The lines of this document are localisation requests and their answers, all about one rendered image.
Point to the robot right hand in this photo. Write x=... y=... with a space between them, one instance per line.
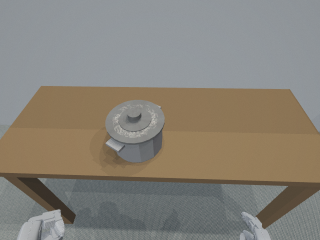
x=255 y=226

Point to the pot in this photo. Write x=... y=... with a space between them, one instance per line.
x=137 y=153

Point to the knob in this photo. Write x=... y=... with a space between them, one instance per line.
x=134 y=114

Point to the lid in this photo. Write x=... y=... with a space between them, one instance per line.
x=128 y=132

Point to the table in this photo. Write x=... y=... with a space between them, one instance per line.
x=239 y=136

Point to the robot left hand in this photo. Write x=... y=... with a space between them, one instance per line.
x=32 y=229

